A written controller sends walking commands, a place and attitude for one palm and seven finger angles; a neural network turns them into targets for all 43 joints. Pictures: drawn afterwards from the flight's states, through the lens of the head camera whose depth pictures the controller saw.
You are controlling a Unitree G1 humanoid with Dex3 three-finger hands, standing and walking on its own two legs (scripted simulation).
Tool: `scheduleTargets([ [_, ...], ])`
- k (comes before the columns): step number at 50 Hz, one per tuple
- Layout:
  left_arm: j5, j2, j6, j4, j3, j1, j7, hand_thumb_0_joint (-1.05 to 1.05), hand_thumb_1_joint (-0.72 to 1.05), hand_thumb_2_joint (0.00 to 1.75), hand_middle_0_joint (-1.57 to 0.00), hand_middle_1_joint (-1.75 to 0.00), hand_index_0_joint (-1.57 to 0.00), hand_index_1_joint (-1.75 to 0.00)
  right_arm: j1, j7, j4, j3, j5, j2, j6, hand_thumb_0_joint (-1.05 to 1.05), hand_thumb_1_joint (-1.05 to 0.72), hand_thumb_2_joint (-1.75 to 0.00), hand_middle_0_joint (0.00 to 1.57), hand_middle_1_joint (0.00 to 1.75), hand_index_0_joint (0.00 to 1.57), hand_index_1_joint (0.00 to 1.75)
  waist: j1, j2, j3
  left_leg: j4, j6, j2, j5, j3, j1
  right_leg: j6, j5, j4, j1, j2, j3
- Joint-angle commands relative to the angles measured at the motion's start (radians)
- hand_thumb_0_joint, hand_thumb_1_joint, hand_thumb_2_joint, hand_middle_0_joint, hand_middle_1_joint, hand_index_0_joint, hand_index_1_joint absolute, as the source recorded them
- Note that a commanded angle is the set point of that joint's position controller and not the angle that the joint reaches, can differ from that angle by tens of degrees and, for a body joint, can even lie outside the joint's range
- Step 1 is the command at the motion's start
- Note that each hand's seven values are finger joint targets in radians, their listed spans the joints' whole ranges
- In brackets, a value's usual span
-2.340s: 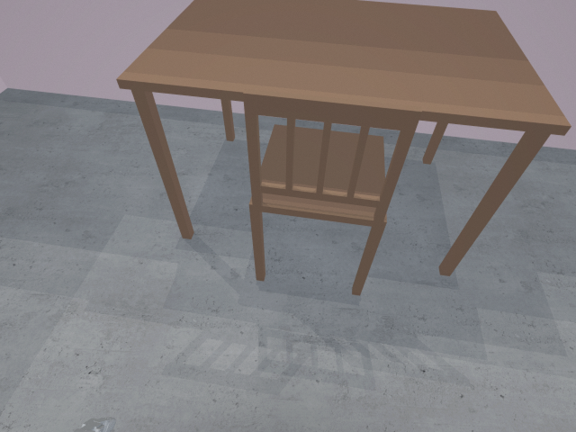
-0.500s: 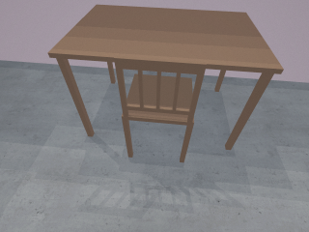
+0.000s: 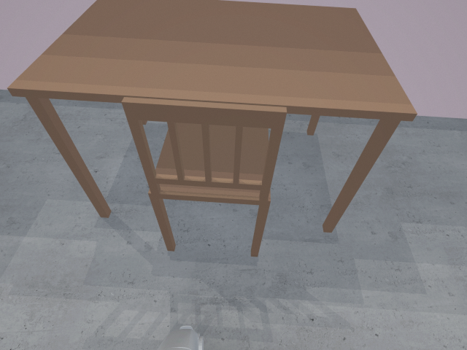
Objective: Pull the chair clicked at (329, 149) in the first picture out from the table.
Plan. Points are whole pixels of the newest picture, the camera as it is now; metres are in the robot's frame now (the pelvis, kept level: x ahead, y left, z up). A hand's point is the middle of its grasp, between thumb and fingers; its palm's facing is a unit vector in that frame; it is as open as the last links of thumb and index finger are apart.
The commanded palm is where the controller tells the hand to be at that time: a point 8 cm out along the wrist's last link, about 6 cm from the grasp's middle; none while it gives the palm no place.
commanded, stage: take the last steps up to it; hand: left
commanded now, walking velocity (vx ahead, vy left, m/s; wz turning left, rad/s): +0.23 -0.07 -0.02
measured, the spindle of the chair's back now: (207, 153) +0.63 +0.13 -0.11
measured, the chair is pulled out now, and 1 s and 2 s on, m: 0.00 0.00 0.00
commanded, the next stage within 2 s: come to a stop and stand still in 0.24 s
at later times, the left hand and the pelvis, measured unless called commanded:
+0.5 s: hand (169, 311) +0.22 +0.16 -0.18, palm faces -0.01 -0.98 -0.21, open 7.3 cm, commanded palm none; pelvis +0.16 -0.03 -0.01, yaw -1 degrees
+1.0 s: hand (154, 313) +0.21 +0.19 -0.18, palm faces +0.00 -0.97 -0.22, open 7.4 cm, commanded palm none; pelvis +0.15 -0.01 +0.00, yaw -1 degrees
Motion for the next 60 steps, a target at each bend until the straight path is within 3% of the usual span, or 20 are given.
scheduleTargets([
  [1, -0.007, 0.161, -0.018, -0.007, 0.038, 0.057, 0.018, 0.00, 0.90, 0.90, -0.20, -0.30, -0.20, -0.30, 0.000, -0.012, -0.059, -0.005, -0.001, -0.041, -0.044, 0.00, -0.90, -0.90, 0.20, 0.30, 0.20, 0.30, -0.041, -0.074, 0.047, -0.199, 0.040, -0.066, 0.032, 0.053, 0.160, -0.085, 0.666, 0.033, -0.056, -0.251, 0.124],
  [3, -0.014, 0.148, -0.015, -0.010, 0.038, 0.056, 0.012, 0.00, 0.90, 0.90, -0.20, -0.30, -0.20, -0.30, 0.234, -0.033, 0.016, -0.020, -0.009, -0.094, -0.053, 0.00, -0.90, -0.90, 0.20, 0.30, 0.20, 0.30, -0.129, -0.036, -0.053, -0.324, 0.088, -0.038, 0.130, -0.023, 0.519, -0.036, 0.634, 0.355, -0.216, -0.184, 0.076],
  [4, -0.025, 0.100, -0.011, -0.038, 0.038, 0.080, 0.004, 0.00, 0.90, 0.90, -0.20, -0.30, -0.20, -0.30, 0.354, -0.047, 0.030, -0.046, -0.024, -0.210, -0.059, 0.00, -0.90, -0.90, 0.20, 0.30, 0.20, 0.30, -0.156, 0.163, -0.146, -0.428, 0.213, 0.247, 0.165, -0.408, 0.714, 0.021, 0.249, 0.668, -0.459, -0.074, 0.003],
  [5, -0.019, 0.104, -0.014, -0.079, 0.035, 0.051, -0.002, 0.00, 0.90, 0.90, -0.20, -0.30, -0.20, -0.30, 0.380, -0.052, 0.028, -0.049, -0.007, -0.260, -0.047, 0.00, -0.90, -0.90, 0.20, 0.30, 0.20, 0.30, -0.133, 0.212, -0.161, -0.597, 0.309, 0.421, 0.144, -0.649, 0.680, 0.030, -0.221, 0.910, -0.561, -0.031, 0.024],
  [6, -0.006, 0.113, -0.002, -0.090, 0.038, -0.002, -0.001, 0.00, 0.90, 0.90, -0.20, -0.30, -0.20, -0.30, 0.287, -0.053, 0.010, -0.045, 0.001, -0.240, -0.040, 0.00, -0.90, -0.90, 0.20, 0.30, 0.20, 0.30, -0.111, 0.104, -0.069, -0.642, 0.309, 0.408, -0.064, -0.629, 0.532, 0.027, -0.211, 0.987, -0.610, -0.089, 0.062],
  [8, 0.003, 0.100, 0.017, -0.092, 0.043, -0.035, -0.016, 0.00, 0.90, 0.90, -0.20, -0.30, -0.20, -0.30, 0.132, -0.054, -0.028, -0.016, 0.000, -0.121, -0.046, 0.00, -0.90, -0.90, 0.20, 0.30, 0.20, 0.30, -0.044, 0.139, 0.098, -0.706, 0.235, 0.297, -0.226, -0.457, 0.260, 0.045, -0.084, 0.951, -0.598, -0.169, 0.078],
  [12, -0.002, 0.050, 0.047, -0.103, 0.038, -0.005, -0.024, 0.00, 0.90, 0.90, -0.20, -0.30, -0.20, -0.30, 0.065, -0.042, -0.063, -0.019, -0.011, -0.125, -0.052, 0.00, -0.90, -0.90, 0.20, 0.30, 0.20, 0.30, 0.008, 0.135, 0.028, -0.660, 0.176, 0.177, 0.000, -0.147, 0.129, 0.075, -0.026, 0.594, -0.382, -0.190, 0.006],
  [19, 0.001, 0.114, 0.028, -0.118, 0.033, -0.034, -0.014, 0.00, 0.90, 0.90, -0.20, -0.30, -0.20, -0.30, 0.079, -0.029, -0.051, -0.015, -0.009, -0.134, -0.011, 0.00, -0.90, -0.90, 0.20, 0.30, 0.20, 0.30, 0.024, 0.026, 0.036, -0.433, 0.076, 0.056, -0.163, -0.091, 0.088, 0.100, 0.106, 0.174, -0.135, -0.120, -0.045],
  [21, -0.006, 0.247, 0.012, -0.126, 0.040, -0.070, 0.004, 0.00, 0.90, 0.90, -0.20, -0.30, -0.20, -0.30, 0.135, -0.031, -0.057, 0.016, 0.003, -0.043, -0.004, 0.00, -0.90, -0.90, 0.20, 0.30, 0.20, 0.30, -0.016, -0.209, -0.008, -0.219, -0.010, -0.061, -0.205, 0.003, 0.101, -0.001, 0.246, -0.029, -0.159, -0.405, 0.307],
  [25, -0.019, 0.256, 0.021, -0.142, 0.040, -0.211, 0.024, 0.00, 0.90, 0.90, -0.20, -0.30, -0.20, -0.30, 0.193, -0.046, -0.004, 0.010, 0.012, -0.080, 0.020, 0.00, -0.90, -0.90, 0.20, 0.30, 0.20, 0.30, -0.051, -0.170, -0.069, -0.238, -0.027, -0.033, -0.108, -0.052, 0.249, -0.043, 0.873, 0.106, -0.142, -0.383, 0.188],
  [29, -0.018, 0.283, 0.053, -0.142, 0.071, -0.194, 0.043, 0.00, 0.90, 0.90, -0.20, -0.30, -0.20, -0.30, 0.160, -0.053, -0.028, -0.005, 0.006, -0.103, 0.037, 0.00, -0.90, -0.90, 0.20, 0.30, 0.20, 0.30, -0.003, -0.150, -0.087, -0.204, -0.037, -0.047, -0.092, -0.033, 0.190, -0.080, 1.074, 0.180, -0.032, -0.424, 0.188],
  [32, -0.014, 0.284, 0.070, -0.165, 0.079, -0.252, 0.045, 0.00, 0.90, 0.90, -0.20, -0.30, -0.20, -0.30, 0.156, -0.052, -0.048, -0.013, 0.007, -0.098, 0.046, 0.00, -0.90, -0.90, 0.20, 0.30, 0.20, 0.30, -0.019, -0.160, -0.103, -0.274, -0.038, -0.043, -0.072, -0.047, 0.232, -0.082, 0.979, 0.200, -0.063, -0.412, 0.169],
  [33, -0.019, 0.275, 0.075, -0.173, 0.077, -0.279, 0.043, 0.00, 0.90, 0.90, -0.20, -0.30, -0.20, -0.30, 0.181, -0.051, -0.041, -0.018, 0.008, -0.105, 0.043, 0.00, -0.90, -0.90, 0.20, 0.30, 0.20, 0.30, -0.036, -0.117, -0.125, -0.362, -0.030, -0.025, 0.162, -0.047, 0.326, -0.045, 0.864, 0.237, -0.111, -0.368, 0.121],
  [35, -0.021, 0.188, 0.091, -0.215, 0.056, -0.325, 0.036, 0.00, 0.90, 0.90, -0.20, -0.30, -0.20, -0.30, 0.174, -0.050, -0.055, -0.027, -0.004, -0.185, 0.034, 0.00, -0.90, -0.90, 0.20, 0.30, 0.20, 0.30, -0.054, 0.260, -0.089, -0.488, 0.087, 0.191, 0.877, -0.254, 0.458, 0.100, 0.097, 0.434, -0.340, -0.136, -0.051],
  [36, -0.016, 0.184, 0.101, -0.217, 0.053, -0.342, 0.040, 0.00, 0.90, 0.90, -0.20, -0.30, -0.20, -0.30, 0.158, -0.060, -0.058, -0.027, -0.006, -0.190, 0.035, 0.00, -0.90, -0.90, 0.20, 0.30, 0.20, 0.30, -0.067, 0.259, -0.063, -0.506, 0.168, 0.235, 0.979, -0.288, 0.425, 0.104, -0.239, 0.623, -0.388, -0.092, 0.040],
  [38, -0.020, 0.173, 0.103, -0.204, 0.057, -0.317, 0.034, 0.00, 0.90, 0.90, -0.20, -0.30, -0.20, -0.30, 0.091, -0.068, -0.082, -0.021, -0.008, -0.176, 0.030, 0.00, -0.90, -0.90, 0.20, 0.30, 0.20, 0.30, -0.032, 0.110, -0.041, -0.460, 0.222, 0.217, 0.886, -0.240, 0.438, 0.096, -0.224, 0.736, -0.445, -0.095, 0.092],
  [46, -0.019, 0.158, 0.090, -0.190, 0.030, -0.279, 0.019, 0.00, 0.90, 0.90, -0.20, -0.30, -0.20, -0.30, 0.103, -0.062, -0.056, -0.025, -0.006, -0.184, 0.016, 0.00, -0.90, -0.90, 0.20, 0.30, 0.20, 0.30, -0.057, 0.157, -0.097, -0.473, 0.175, 0.178, 0.714, -0.216, 0.537, 0.105, -0.105, 0.321, -0.300, -0.104, 0.035],
  [49, -0.017, 0.179, 0.068, -0.150, 0.029, -0.195, 0.021, 0.00, 0.90, 0.90, -0.20, -0.30, -0.20, -0.30, 0.085, -0.054, -0.044, -0.020, 0.005, -0.169, 0.012, 0.00, -0.90, -0.90, 0.20, 0.30, 0.20, 0.30, -0.022, 0.100, -0.110, -0.402, 0.096, 0.108, 0.558, -0.175, 0.479, 0.097, 0.181, 0.012, -0.134, -0.120, 0.026],
  [52, -0.018, 0.229, 0.046, -0.125, 0.019, -0.218, 0.024, 0.00, 0.90, 0.90, -0.20, -0.30, -0.20, -0.30, 0.059, -0.042, -0.038, 0.004, 0.015, -0.096, 0.011, 0.00, -0.90, -0.90, 0.20, 0.30, 0.20, 0.30, -0.051, -0.047, -0.086, -0.439, -0.001, -0.006, 0.208, -0.093, 0.399, 0.027, 0.509, 0.051, -0.123, -0.273, 0.159],
  [60, -0.025, 0.183, 0.039, -0.065, 0.000, -0.185, 0.027, 0.00, 0.90, 0.90, -0.20, -0.30, -0.20, -0.30, 0.066, -0.042, 0.051, 0.029, 0.010, -0.099, 0.014, 0.00, -0.90, -0.90, 0.20, 0.30, 0.20, 0.30, -0.036, -0.041, 0.036, -0.522, -0.002, 0.011, 0.153, -0.099, 0.429, 0.057, 0.211, -0.042, -0.212, -0.199, 0.133],
])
